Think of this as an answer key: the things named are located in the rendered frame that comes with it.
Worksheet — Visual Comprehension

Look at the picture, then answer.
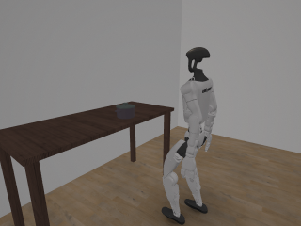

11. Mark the humanoid robot torso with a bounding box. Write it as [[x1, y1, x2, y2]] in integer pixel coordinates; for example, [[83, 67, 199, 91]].
[[182, 77, 212, 148]]

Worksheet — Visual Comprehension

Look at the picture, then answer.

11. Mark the robot right forearm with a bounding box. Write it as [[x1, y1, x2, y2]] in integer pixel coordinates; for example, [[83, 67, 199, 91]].
[[203, 109, 217, 134]]

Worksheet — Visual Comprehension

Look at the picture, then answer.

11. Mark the robot left forearm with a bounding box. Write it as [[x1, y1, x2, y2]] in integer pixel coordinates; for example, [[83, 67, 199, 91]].
[[185, 115, 201, 158]]

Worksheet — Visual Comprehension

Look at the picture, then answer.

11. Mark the pot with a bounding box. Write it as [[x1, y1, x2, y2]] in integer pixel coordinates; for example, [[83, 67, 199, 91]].
[[115, 107, 135, 120]]

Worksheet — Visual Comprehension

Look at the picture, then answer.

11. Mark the robot right foot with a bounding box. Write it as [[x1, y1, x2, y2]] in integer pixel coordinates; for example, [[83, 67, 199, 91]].
[[184, 199, 208, 214]]

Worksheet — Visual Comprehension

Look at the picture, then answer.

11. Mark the robot left upper arm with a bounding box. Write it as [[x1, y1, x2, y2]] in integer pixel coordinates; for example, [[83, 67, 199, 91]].
[[181, 81, 203, 124]]

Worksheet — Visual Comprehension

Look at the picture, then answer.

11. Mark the table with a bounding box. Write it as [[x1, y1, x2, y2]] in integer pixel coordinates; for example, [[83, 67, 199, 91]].
[[0, 101, 174, 226]]

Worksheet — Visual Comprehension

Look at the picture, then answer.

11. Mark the right robot hand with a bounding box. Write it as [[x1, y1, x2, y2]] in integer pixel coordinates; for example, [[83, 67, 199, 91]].
[[199, 133, 212, 152]]

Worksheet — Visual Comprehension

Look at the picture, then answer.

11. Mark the robot right upper arm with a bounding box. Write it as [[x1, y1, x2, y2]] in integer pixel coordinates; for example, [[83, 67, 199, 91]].
[[208, 77, 217, 113]]

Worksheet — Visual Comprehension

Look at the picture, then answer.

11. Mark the lid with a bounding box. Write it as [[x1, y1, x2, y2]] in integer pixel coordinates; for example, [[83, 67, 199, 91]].
[[116, 104, 135, 109]]

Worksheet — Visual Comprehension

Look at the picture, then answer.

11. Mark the left robot hand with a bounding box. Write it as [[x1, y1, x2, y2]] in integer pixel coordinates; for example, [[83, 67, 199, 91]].
[[181, 156, 197, 183]]

